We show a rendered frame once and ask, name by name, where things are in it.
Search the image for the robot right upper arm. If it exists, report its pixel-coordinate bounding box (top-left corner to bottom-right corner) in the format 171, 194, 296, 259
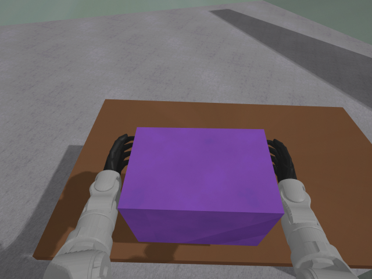
296, 267, 358, 279

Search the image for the robot left upper arm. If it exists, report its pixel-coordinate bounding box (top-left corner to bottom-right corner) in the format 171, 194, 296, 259
44, 249, 112, 279

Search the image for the right robot forearm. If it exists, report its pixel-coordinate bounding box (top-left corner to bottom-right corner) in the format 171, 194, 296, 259
278, 178, 356, 276

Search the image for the left robot forearm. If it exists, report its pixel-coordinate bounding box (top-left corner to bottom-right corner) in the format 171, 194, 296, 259
43, 170, 121, 279

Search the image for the right robot hand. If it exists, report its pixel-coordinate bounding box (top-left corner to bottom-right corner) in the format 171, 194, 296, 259
267, 139, 297, 183

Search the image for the table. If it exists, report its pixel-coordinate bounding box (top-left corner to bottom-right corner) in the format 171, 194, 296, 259
33, 99, 372, 279

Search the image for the left robot hand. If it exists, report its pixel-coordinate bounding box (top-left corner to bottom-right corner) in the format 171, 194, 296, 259
103, 134, 135, 175

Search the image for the carton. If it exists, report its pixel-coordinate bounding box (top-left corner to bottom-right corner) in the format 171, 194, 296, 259
117, 127, 285, 246

